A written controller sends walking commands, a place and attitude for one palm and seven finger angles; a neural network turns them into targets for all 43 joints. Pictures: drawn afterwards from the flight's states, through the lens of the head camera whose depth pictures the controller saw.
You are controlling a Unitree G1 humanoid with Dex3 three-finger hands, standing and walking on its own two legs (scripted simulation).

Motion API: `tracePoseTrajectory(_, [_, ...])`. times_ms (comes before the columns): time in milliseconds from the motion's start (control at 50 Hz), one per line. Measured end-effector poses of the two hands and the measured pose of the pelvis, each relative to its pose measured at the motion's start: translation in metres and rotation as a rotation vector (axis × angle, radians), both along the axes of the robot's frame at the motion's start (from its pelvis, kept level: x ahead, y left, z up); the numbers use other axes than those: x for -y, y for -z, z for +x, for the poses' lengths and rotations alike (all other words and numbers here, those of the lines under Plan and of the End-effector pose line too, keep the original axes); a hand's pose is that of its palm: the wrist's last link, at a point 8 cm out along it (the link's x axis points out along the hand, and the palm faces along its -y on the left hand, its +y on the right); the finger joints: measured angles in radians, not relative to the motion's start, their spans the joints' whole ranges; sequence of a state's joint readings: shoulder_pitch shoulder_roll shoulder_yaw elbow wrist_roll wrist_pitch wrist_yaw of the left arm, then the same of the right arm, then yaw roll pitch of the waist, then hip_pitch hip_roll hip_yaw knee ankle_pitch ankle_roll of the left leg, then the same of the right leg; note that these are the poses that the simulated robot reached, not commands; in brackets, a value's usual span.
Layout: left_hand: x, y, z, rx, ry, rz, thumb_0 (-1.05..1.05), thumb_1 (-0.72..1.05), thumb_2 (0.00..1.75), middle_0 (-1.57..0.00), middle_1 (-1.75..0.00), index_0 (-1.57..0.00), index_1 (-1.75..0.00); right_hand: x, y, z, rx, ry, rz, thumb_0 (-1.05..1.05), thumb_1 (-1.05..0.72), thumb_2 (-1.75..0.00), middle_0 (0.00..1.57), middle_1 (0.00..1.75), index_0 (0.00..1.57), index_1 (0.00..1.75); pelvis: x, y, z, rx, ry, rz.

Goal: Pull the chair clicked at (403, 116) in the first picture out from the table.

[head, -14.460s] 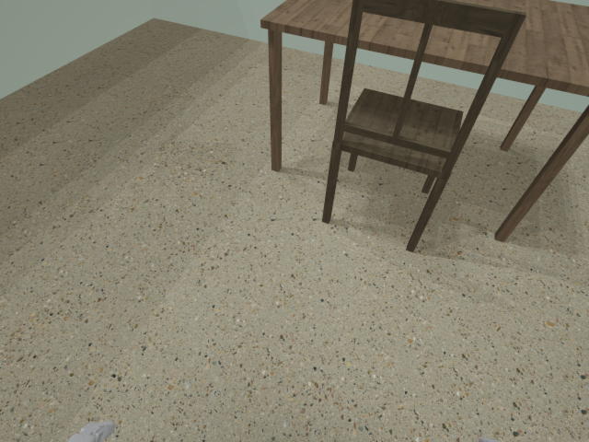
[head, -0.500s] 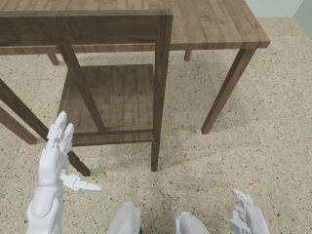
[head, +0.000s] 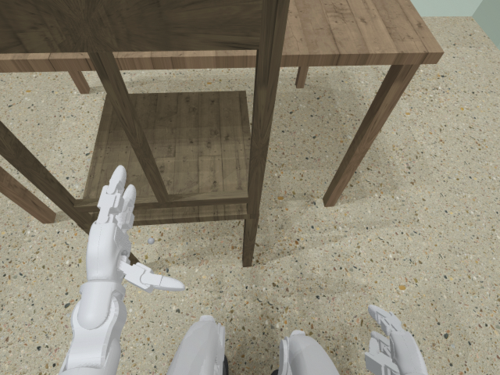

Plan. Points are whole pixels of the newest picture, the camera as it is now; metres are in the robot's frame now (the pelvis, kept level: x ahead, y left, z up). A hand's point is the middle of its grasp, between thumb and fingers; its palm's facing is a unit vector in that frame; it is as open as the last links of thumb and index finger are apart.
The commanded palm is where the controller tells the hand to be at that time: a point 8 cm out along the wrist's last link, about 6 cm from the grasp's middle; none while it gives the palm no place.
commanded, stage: aim the fingers beside a spindle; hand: left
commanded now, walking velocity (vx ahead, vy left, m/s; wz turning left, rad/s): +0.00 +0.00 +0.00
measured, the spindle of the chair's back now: (140, 146) +0.46 +0.21 +0.06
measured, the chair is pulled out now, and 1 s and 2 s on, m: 0.00 0.00 0.00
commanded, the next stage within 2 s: push the fingers through the gap in 0.60 s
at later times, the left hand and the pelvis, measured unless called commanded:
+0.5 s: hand (151, 237) +0.31 +0.17 +0.02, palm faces +0.11 -0.99 -0.03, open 16.9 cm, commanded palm +0.28 +0.22 +0.03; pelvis +0.00 -0.01 +0.00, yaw +0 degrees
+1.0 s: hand (155, 225) +0.33 +0.17 +0.02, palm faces +0.10 -0.99 -0.04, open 16.9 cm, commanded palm +0.31 +0.22 +0.02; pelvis +0.00 -0.01 +0.00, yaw +0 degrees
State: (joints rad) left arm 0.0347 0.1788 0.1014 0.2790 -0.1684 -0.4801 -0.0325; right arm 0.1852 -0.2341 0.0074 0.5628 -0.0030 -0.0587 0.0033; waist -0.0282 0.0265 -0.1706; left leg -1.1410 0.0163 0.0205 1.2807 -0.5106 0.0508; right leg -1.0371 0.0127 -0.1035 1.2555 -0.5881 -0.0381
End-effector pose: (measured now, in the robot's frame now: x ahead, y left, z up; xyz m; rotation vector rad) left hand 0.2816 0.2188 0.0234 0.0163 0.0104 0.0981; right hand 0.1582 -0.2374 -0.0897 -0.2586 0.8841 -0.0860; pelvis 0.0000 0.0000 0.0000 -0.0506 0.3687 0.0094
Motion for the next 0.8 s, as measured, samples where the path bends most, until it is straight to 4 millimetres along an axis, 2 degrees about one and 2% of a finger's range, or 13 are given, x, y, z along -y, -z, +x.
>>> tracePoseTrajectory(120, [0.002,0.001,0.004,0.000,-0.002,0.009,-0.01,-0.49,0.30,-0.07,-0.08,-0.06,-0.08,0.001,0.003,-0.003,-0.022,0.009,0.007,0.01,-0.91,-0.90,0.20,0.30,0.21,0.30,0.001,0.001,0.000,-0.004,0.005,0.003])
tracePoseTrajectory(260, [-0.001,0.000,-0.001,-0.009,-0.014,0.016,-0.01,-0.49,0.30,-0.07,-0.08,-0.06,-0.08,0.004,0.004,-0.005,-0.033,0.016,0.012,0.01,-0.91,-0.90,0.20,0.30,0.21,0.30,0.003,-0.001,0.002,-0.002,0.006,0.005])
tracePoseTrajectory(540, [-0.001,0.001,0.007,-0.006,-0.009,0.011,-0.01,-0.50,0.30,-0.06,-0.08,-0.06,-0.08,0.013,0.003,0.000,-0.023,0.020,-0.006,0.01,-0.91,-0.90,0.20,0.30,0.21,0.30,0.008,0.000,0.003,-0.006,0.003,0.006])
tracePoseTrajectory(740, [-0.002,0.000,-0.005,-0.014,-0.024,0.016,-0.01,-0.49,0.30,-0.07,-0.08,-0.06,-0.08,0.012,0.000,0.003,-0.014,0.016,0.004,0.01,-0.91,-0.90,0.20,0.30,0.20,0.30,0.009,-0.002,0.005,-0.002,0.004,0.010])
tracePoseTrajectory(800, [-0.004,0.001,-0.003,-0.005,-0.027,0.024,-0.01,-0.50,0.30,-0.07,-0.08,-0.06,-0.08,0.012,0.003,0.004,-0.014,0.008,-0.002,0.01,-0.91,-0.90,0.20,0.30,0.21,0.30,0.010,0.000,0.004,-0.004,-0.001,0.008])
